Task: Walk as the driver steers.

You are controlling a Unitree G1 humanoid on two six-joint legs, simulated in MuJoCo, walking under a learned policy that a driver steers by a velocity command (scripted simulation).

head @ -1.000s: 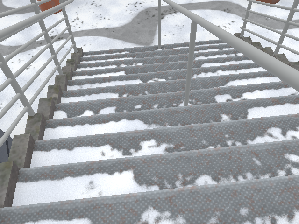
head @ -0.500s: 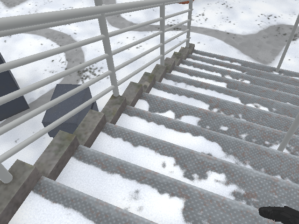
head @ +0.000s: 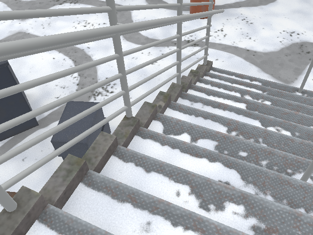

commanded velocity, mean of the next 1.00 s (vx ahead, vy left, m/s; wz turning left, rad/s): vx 0.00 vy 0.00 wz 0.02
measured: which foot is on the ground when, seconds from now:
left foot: down 0.00-1.00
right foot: down 0.00-1.00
